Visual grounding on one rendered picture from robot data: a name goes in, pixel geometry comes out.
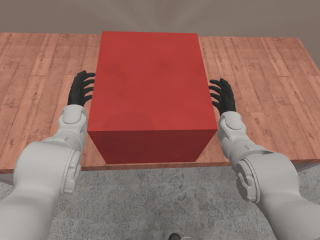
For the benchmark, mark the robot left hand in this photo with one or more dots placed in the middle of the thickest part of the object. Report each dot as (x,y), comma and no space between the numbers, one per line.
(77,91)

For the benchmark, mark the robot right hand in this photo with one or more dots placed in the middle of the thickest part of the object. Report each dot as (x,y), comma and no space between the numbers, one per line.
(226,98)

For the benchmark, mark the table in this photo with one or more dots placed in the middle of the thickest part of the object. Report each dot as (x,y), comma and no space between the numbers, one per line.
(274,80)

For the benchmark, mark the right robot forearm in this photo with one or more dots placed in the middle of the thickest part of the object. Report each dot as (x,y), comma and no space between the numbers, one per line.
(235,144)

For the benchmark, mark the robot left upper arm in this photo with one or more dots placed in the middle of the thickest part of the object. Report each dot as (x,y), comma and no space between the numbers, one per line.
(45,173)

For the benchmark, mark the robot right upper arm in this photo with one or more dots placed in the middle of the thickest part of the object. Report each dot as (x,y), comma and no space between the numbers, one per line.
(270,181)

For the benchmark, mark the carton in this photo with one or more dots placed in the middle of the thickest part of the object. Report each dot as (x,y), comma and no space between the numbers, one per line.
(151,101)

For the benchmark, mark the left robot forearm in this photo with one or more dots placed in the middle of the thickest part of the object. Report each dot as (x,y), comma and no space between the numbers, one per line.
(71,133)

